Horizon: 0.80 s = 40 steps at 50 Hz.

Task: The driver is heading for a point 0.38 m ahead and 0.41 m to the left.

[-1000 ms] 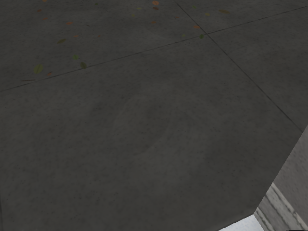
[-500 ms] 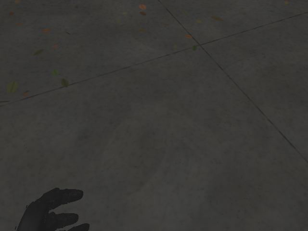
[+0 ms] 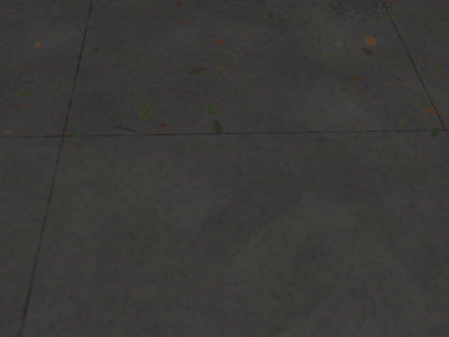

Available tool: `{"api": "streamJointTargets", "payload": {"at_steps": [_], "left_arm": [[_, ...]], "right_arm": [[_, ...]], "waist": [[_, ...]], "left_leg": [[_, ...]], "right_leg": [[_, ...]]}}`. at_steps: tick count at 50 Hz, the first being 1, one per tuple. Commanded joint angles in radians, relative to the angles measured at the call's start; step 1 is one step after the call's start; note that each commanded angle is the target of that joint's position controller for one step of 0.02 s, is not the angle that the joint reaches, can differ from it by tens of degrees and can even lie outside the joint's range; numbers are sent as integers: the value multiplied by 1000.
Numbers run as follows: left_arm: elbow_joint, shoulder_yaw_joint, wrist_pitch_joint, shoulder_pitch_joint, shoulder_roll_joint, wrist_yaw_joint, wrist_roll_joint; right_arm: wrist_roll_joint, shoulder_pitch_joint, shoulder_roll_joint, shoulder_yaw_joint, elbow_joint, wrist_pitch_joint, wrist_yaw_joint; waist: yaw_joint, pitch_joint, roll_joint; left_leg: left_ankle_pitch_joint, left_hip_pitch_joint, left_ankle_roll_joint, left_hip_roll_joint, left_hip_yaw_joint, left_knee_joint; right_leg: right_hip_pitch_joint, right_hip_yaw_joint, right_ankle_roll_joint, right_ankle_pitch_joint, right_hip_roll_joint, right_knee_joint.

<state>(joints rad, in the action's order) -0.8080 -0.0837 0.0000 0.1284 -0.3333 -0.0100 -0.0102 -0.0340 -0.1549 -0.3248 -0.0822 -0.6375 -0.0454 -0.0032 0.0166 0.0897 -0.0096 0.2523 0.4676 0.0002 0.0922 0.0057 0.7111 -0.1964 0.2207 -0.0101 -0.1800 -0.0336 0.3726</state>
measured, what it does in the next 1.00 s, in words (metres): walks ahead, turning left: left foot, then right foot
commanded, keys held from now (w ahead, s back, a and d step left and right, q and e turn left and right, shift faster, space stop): w+q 1.00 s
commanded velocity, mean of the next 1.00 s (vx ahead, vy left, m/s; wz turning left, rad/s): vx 0.43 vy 0.00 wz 0.59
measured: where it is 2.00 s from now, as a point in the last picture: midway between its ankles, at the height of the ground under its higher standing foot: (113, 245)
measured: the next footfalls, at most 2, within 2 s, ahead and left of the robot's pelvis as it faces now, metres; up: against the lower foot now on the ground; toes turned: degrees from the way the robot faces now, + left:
left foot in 0.06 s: +0.09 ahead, +0.13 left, +0.00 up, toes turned +5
right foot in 0.50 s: +0.40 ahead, -0.05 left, +0.00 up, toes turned +20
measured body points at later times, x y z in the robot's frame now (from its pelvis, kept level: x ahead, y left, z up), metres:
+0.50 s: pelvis +0.22 +0.03 -0.01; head +0.25 +0.05 +0.44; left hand +0.37 +0.34 -0.10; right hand +0.33 -0.26 -0.11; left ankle +0.05 +0.12 -0.74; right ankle +0.36 -0.06 -0.74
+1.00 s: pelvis +0.47 +0.17 -0.03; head +0.49 +0.20 +0.42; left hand +0.29 +0.39 -0.17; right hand +0.81 +0.10 -0.08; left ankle +0.54 +0.31 -0.74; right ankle +0.37 -0.06 -0.72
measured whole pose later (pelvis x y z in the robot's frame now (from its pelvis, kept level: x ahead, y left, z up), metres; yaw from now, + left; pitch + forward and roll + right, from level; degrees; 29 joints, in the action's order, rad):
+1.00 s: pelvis +0.47 +0.17 -0.03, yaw +35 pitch +0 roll -2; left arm -0.96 -0.06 0.03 0.35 -0.31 -0.01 -0.02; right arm -0.03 -0.07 -0.29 -0.07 -0.57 0.02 -0.05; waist 0.06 0.08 0.00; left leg 0.12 0.52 0.12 0.00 -0.05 0.62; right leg 0.11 0.24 0.05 -0.49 -0.09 0.51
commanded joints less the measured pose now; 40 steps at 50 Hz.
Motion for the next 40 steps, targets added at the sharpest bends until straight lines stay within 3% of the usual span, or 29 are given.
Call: {"api": "streamJointTargets", "payload": {"at_steps": [1, 2, 3, 4, 5, 6, 7, 8, 10, 12, 15, 19, 21, 23, 24, 25, 26, 27, 28, 29, 30, 31, 33, 35, 36, 39, 40], "left_arm": [[65, -35, 1, -55, -163, 9, -24], [54, -27, -2, -30, -136, 11, -22], [46, -9, 0, -13, -77, 18, -4], [122, 11, 14, -60, -24, 25, 23], [133, 1, 43, -117, -67, 24, 30], [138, -9, 68, -145, -101, 34, 7], [124, -10, 85, -131, -108, 41, 1], [111, -11, 95, -128, -108, 42, 14], [101, -11, 101, -136, -102, 52, 20], [102, -5, 98, -156, -85, 58, 20], [112, 13, 93, -222, -41, 64, 15], [115, 18, 98, -262, -40, 62, 7], [100, 8, 112, -220, -73, 62, 2], [66, -8, 122, -137, -105, 54, -3], [27, -21, 123, -45, -118, 47, 7], [-10, -38, 123, 87, -149, 40, 14], [-27, -50, 124, 266, -215, 27, 26], [-40, -62, 120, 263, -285, 38, 40], [-22, -37, 119, 160, -166, 39, 16], [-2, -23, 113, 105, -99, 32, 7], [-9, -14, 108, 90, -66, 30, 9], [-24, -4, 102, 80, -37, 25, 8], [-44, 5, 106, 84, -22, 14, 17], [-65, 2, 111, 104, -43, 10, 10], [-70, -5, 109, 112, -72, 12, -1], [-74, -5, 101, 97, -104, 3, 9], [-76, -4, 99, 96, -107, 1, 5]], "right_arm": [[-1, -58, -91, -29, 43, 16, -13], [0, -96, -102, -37, 22, 20, -10], [-2, -190, -146, -58, -17, 22, -1], [-1, -244, -313, -99, -12, 26, 12], [1, -248, -272, -80, 11, 57, 0], [-1, -241, -204, -59, 5, 81, 2], [1, -211, -169, -47, 7, 97, 3], [-9, -178, -153, -42, 9, 97, 7], [1, -153, -140, -33, 17, 92, 13], [4, -165, -154, -38, 15, 93, 20], [10, -198, -159, -43, -9, 86, 41], [6, -229, -154, -46, -41, 83, 42], [4, -225, -145, -45, -49, 89, 41], [4, -205, -133, -43, -56, 85, 38], [10, -188, -118, -35, -53, 85, 37], [21, -171, -85, -23, -45, 86, 33], [40, -192, -30, 4, -28, 89, 23], [-8, -326, 30, 17, 11, 102, 21], [-29, -307, -93, -5, -34, 99, 28], [-22, -208, -132, -13, -29, 99, 28], [-10, -181, -120, -15, -42, 94, 35], [-4, -145, -98, -15, -26, 97, 35], [-11, -122, -54, -13, -12, 86, 20], [-9, -79, -17, -4, 21, 75, 15], [-3, -41, -27, -8, 47, 74, 14], [5, -1, -2, 1, 81, 80, -1], [9, 16, 24, 10, 86, 80, -8]], "waist": [[-46, -123, 94], [-55, -126, 65], [-80, -148, -33], [-64, -129, -326], [-100, -143, -254], [-93, -144, -184], [-66, -148, -103], [-54, -138, -73], [-38, -115, -93], [-41, -96, -78], [-67, -57, -92], [-94, -28, -111], [-73, -24, -132], [-17, -33, -147], [30, -74, -148], [97, -158, -111], [145, -333, 27], [40, -356, 445], [34, -230, 249], [51, -113, 169], [44, -72, 88], [40, -31, 88], [35, -24, 139], [37, -6, 112], [42, 5, 94], [28, 3, 77], [29, 2, 68]], "left_leg": [[15, -151, 45, -30, -72, -136], [35, -231, 66, -58, -83, -189], [50, -363, 109, -37, 1, -271], [168, -525, 274, 191, 485, -396], [205, -587, 343, 242, 677, -473], [127, -608, 323, 240, 612, -487], [69, -601, 292, 216, 534, -465], [0, -586, 264, 187, 466, -463], [-101, -536, 243, 134, 392, -487], [-171, -508, 246, 106, 345, -500], [-142, -454, 236, 75, 297, -513], [-138, -364, 203, 56, 290, -493], [-119, -374, 191, 77, 349, -477], [-192, -404, 175, 90, 375, -403], [-277, -371, 161, 56, 356, -319], [-323, -298, 125, -13, 314, -127], [-133, -173, 87, -91, 243, 203], [376, 133, 39, -227, 226, 475], [298, 236, 35, -124, 242, 577], [205, 252, 40, -80, 193, 571], [134, 218, 39, -37, 162, 539], [87, 210, 38, -20, 158, 489], [38, 167, 30, 9, 127, 439], [16, 213, 20, 21, 102, 373], [-4, 233, 13, 29, 105, 334], [-166, 221, 14, 24, 81, 160], [-226, 184, 17, 15, 41, 96]], "right_leg": [[21, -174, -147, -180, -275, -97], [-10, -145, -122, -217, -244, -24], [-82, -67, -77, -246, -170, 185], [-449, 5, 13, -403, 5, 536], [-629, -190, 18, -460, 45, 695], [-658, -267, -7, -390, 3, 733], [-634, -273, -19, -303, -28, 727], [-620, -274, -13, -229, -45, 677], [-545, -264, 4, -122, -40, 581], [-505, -251, 29, -52, -9, 478], [-447, -254, 67, 60, 16, 300], [-308, -246, 71, 134, 41, 170], [-250, -280, 47, 149, 28, 129], [-185, -278, 21, 93, 27, 122], [-56, -247, 7, 122, 47, 109], [139, -281, -20, 119, 11, 116], [391, -485, -83, -79, -173, 105], [534, -1031, -228, -318, -382, -130], [438, -981, -202, -488, -374, -162], [324, -795, -168, -393, -334, -154], [247, -657, -152, -255, -286, -164], [203, -571, -145, -132, -250, -179], [150, -425, -136, -13, -213, -206], [140, -356, -155, 64, -225, -230], [139, -337, -171, 98, -232, -250], [155, -224, -169, 249, -227, -264], [144, -174, -157, 275, -219, -262]]}}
